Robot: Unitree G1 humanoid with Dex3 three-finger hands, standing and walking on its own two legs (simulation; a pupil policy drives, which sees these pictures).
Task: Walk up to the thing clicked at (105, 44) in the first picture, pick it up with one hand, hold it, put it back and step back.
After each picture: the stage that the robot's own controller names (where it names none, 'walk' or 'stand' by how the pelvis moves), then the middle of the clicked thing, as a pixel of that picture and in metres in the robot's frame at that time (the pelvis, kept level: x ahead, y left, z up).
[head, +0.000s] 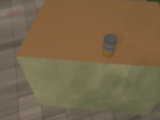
stand; (109, 46) +0.65 -0.13 -0.10
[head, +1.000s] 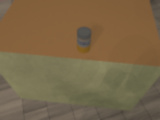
sink last; (83, 40) +0.61 +0.02 -0.07
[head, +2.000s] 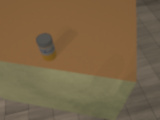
rise first; (46, 47) +0.54 +0.19 -0.05
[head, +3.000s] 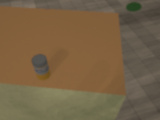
stand; (41, 67) +0.51 +0.21 -0.09
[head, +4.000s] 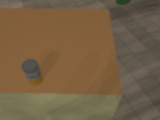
stand; (33, 72) +0.47 +0.23 -0.09
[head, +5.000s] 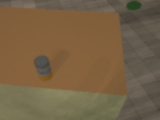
stand; (43, 68) +0.51 +0.20 -0.10
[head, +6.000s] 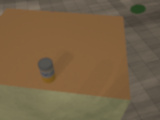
stand; (47, 70) +0.51 +0.18 -0.10
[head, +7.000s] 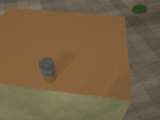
rise first; (48, 70) +0.50 +0.18 -0.10
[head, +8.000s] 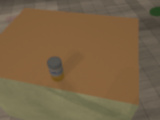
rise first; (56, 69) +0.51 +0.18 -0.10
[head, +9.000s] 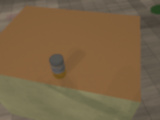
go down; (58, 66) +0.52 +0.17 -0.10
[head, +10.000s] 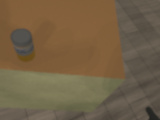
go down; (24, 46) +0.51 +0.17 -0.03
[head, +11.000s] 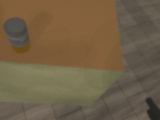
close in; (18, 36) +0.53 +0.17 -0.01
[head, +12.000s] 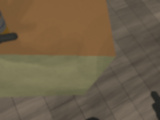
close; out of the picture +0.54 +0.18 +0.03
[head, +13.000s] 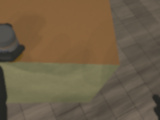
lift; (8, 45) +0.48 +0.17 +0.01
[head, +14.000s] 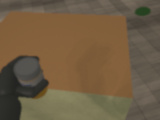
lift; (32, 79) +0.32 +0.16 +0.13
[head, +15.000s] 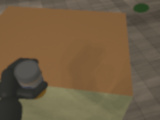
hold; (32, 80) +0.32 +0.16 +0.10
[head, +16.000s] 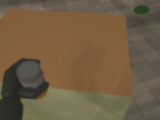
hold; (33, 80) +0.33 +0.16 +0.10
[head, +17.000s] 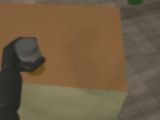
crouch; (31, 57) +0.41 +0.16 +0.10
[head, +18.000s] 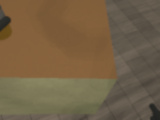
lower; out of the picture +0.53 +0.20 +0.12
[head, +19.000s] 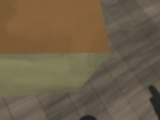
lower; out of the picture +0.56 +0.19 +0.03
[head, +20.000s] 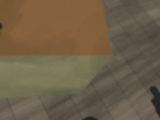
lower; out of the picture +0.54 +0.19 +0.03
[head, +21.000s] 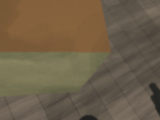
lower; out of the picture +0.55 +0.19 +0.03
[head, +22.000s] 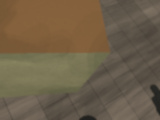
lower; out of the picture +0.55 +0.20 +0.03
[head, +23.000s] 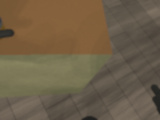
open; out of the picture +0.55 +0.17 +0.02
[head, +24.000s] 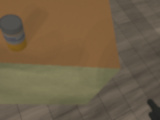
sink last; (14, 34) +0.53 +0.16 +0.00
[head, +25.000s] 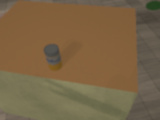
stand; (53, 57) +0.54 +0.17 -0.04
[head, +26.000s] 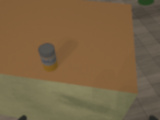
stand; (48, 58) +0.52 +0.16 -0.03
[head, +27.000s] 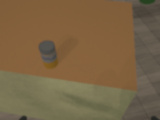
stand; (48, 55) +0.53 +0.17 -0.03
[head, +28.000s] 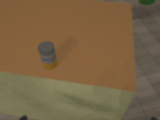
stand; (48, 56) +0.53 +0.17 -0.03
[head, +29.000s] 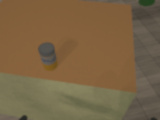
stand; (48, 57) +0.52 +0.17 -0.03
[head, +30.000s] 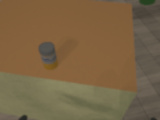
stand; (48, 56) +0.52 +0.17 -0.03
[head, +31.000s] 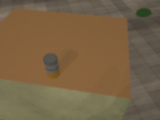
stand; (51, 66) +0.54 +0.17 -0.09
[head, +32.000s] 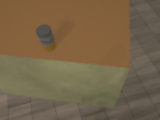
walk; (46, 38) +0.60 +0.21 -0.07
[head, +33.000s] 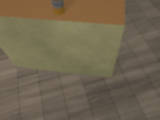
walk; (57, 3) +0.88 +0.17 -0.08
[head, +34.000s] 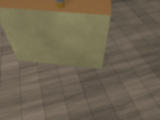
stand; out of the picture +1.17 +0.20 -0.08
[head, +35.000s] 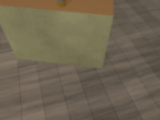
stand; out of the picture +1.13 +0.17 -0.10
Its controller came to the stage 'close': yes
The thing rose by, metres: 0.20
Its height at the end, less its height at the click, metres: +0.00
